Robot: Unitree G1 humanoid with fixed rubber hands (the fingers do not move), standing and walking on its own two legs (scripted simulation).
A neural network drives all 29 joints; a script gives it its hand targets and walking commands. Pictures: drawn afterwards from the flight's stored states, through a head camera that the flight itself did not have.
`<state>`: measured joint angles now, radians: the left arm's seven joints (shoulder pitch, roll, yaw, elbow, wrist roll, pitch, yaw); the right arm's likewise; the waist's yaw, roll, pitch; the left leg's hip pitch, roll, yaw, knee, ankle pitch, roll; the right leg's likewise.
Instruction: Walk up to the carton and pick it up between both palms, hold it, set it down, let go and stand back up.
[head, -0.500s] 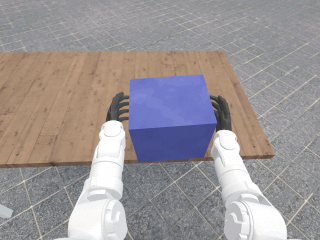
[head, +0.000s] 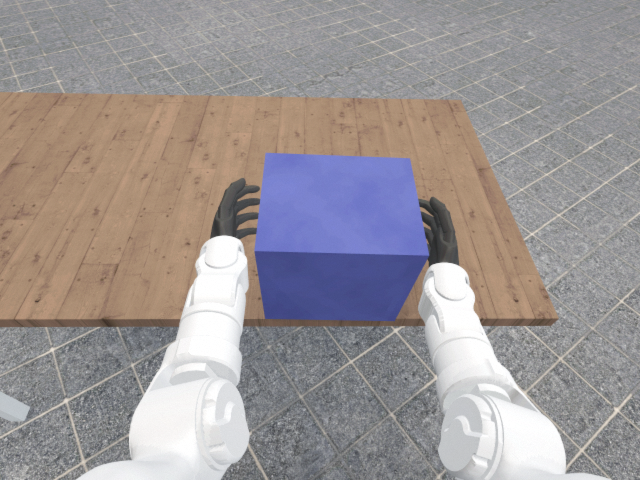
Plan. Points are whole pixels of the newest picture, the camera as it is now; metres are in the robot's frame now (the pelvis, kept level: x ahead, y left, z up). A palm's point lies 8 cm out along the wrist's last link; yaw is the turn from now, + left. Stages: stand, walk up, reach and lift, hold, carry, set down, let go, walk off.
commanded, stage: set down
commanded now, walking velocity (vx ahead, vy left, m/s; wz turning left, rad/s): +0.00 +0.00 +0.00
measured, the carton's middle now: (334, 242) +0.42 +0.00 +0.03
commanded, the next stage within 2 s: none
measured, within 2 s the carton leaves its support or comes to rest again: rests again in 0.40 s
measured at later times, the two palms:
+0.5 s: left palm (229, 241) +0.40 +0.15 +0.05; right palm (437, 259) +0.38 -0.14 +0.05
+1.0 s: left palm (229, 242) +0.40 +0.15 +0.05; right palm (436, 258) +0.38 -0.14 +0.05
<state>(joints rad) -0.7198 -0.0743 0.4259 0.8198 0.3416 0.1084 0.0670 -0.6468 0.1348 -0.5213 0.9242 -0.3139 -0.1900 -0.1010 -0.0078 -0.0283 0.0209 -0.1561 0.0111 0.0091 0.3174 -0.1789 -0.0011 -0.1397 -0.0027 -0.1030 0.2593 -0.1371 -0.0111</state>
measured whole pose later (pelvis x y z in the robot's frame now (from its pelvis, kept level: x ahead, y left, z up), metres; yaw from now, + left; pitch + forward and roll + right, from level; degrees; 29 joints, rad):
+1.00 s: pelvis +0.00 +0.00 +0.00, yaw -1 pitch +6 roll +0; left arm -0.78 -0.06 0.56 0.99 0.38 -0.08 0.06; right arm -0.70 0.17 -0.67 0.93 -0.49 -0.24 -0.05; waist 0.01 -0.02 -0.02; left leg -0.27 0.01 0.04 0.32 -0.17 0.00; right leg -0.27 0.00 -0.08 0.28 -0.13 -0.01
